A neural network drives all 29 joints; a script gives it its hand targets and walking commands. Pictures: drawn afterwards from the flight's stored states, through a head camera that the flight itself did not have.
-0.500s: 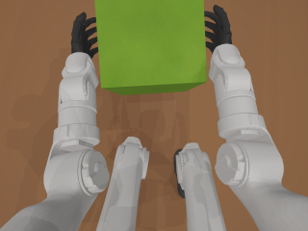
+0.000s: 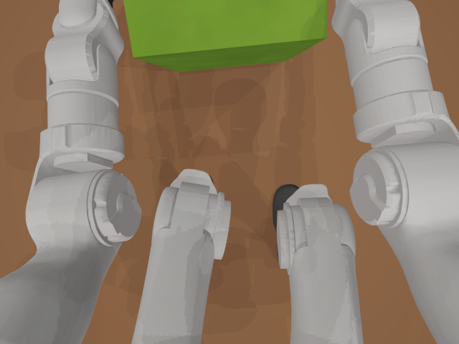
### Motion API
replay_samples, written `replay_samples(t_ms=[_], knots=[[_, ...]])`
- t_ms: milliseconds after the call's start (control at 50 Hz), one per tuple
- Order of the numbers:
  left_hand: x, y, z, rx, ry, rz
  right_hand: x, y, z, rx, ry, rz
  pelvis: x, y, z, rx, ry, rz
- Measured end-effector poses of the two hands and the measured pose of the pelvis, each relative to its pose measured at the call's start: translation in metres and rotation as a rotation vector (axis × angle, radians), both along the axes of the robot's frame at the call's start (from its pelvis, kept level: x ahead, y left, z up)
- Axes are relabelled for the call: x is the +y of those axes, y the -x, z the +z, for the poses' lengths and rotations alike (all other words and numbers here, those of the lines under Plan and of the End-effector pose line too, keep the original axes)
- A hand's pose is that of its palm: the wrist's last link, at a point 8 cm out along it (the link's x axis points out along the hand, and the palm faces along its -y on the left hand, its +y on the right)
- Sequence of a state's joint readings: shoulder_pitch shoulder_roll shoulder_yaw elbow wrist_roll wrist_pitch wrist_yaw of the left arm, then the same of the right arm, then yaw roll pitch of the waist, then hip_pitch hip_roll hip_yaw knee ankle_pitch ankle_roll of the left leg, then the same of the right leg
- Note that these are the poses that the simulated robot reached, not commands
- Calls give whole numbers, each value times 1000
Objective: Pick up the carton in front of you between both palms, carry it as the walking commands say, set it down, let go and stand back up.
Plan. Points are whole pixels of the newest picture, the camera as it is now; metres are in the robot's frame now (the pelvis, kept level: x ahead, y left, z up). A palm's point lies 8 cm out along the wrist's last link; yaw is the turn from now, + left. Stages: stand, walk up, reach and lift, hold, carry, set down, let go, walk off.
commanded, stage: set down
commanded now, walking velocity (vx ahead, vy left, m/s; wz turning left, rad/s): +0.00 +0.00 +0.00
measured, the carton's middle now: out of the picture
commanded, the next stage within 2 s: none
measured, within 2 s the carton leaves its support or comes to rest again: rests again in 0.36 s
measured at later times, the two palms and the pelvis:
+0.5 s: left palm (106, 7) +0.51 +0.23 -0.19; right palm out of the picture +0.57 -0.07 -0.20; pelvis +0.00 +0.00 -0.02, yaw +1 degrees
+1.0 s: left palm (107, 6) +0.51 +0.23 -0.21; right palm out of the picture +0.58 -0.08 -0.21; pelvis -0.01 -0.01 -0.04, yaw +1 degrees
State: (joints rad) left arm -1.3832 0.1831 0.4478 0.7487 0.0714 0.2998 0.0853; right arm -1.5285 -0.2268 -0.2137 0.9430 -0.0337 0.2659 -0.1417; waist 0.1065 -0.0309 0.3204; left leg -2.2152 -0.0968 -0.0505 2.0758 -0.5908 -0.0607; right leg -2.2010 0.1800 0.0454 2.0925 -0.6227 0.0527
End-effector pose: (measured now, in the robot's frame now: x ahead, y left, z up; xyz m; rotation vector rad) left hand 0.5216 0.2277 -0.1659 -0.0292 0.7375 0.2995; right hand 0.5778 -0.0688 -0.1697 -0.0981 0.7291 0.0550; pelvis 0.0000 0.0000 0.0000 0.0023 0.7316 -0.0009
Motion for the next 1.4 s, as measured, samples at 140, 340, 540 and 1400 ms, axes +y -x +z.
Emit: replay_samples(t_ms=[140, 340, 540, 1400], knots=[[-1, -6, -10, 0, 14, 2, -2, -7, -12, 3, -1, 9, 1, -7, -11, -19, -7, 2], [-2, 4, -20, 21, 27, -13, -4, 0, -20, 24, 4, 19, -2, -4, -19, -44, -12, 2], [-2, 11, -29, 21, 42, -35, -6, 3, -26, 23, 0, 27, -5, 5, -26, -114, -16, -2], [37, 1, -52, -10, -28, 25, -49, -14, -51, -38, 39, 8, -4, 3, -42, -143, -24, 21]])
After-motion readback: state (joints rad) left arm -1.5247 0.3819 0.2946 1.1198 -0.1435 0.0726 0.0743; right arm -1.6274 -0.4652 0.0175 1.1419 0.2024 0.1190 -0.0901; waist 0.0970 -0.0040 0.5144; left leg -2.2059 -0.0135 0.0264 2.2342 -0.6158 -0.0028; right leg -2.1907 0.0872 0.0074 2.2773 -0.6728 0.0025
